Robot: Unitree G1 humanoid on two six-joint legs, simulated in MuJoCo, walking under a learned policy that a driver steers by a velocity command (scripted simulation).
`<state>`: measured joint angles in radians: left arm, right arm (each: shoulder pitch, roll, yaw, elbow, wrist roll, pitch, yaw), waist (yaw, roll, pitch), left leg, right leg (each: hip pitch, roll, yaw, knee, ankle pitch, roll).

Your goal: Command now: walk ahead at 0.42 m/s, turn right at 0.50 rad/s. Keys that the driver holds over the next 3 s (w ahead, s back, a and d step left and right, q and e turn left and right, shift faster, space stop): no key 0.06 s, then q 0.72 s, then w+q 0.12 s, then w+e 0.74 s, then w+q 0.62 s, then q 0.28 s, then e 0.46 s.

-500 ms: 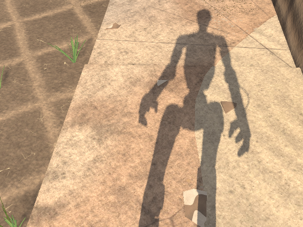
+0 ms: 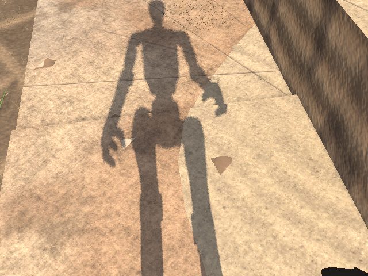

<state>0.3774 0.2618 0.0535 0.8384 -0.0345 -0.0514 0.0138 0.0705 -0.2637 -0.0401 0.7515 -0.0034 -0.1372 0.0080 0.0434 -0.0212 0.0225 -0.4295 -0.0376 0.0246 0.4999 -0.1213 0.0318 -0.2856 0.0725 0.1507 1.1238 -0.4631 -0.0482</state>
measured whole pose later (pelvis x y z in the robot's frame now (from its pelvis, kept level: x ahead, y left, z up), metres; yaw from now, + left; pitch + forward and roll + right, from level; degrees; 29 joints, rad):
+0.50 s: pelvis +0.15 -0.03 +0.01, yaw +6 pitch +3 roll +1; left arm 0.12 0.23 0.04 0.69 0.02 -0.03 0.03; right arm 0.23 -0.31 -0.06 0.82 0.02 0.02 -0.03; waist -0.02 0.04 0.02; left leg -0.55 0.01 -0.02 1.12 -0.46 -0.07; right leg -0.36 -0.03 -0.06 0.46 -0.14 -0.03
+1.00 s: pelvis +0.18 +0.03 +0.02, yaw +22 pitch +3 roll -3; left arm 0.17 0.32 0.10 0.79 0.00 -0.04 0.01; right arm 0.31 -0.26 -0.05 0.69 0.00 -0.03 -0.02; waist -0.01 -0.03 -0.03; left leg -0.20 -0.03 -0.06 0.34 -0.19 0.07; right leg -0.59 -0.04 0.03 0.89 -0.13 0.03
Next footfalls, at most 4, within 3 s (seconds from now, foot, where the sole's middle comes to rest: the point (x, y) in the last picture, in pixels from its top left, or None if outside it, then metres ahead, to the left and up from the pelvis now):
0.32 right None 0.26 -0.13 -0.76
0.74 left None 0.17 0.11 -0.76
1.38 right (215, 266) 0.50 -0.05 -0.76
1.88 left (163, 187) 0.81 0.15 -0.76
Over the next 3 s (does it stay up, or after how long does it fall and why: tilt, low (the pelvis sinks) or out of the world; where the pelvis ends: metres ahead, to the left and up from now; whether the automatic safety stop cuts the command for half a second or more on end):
stays up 1.02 0.10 0.00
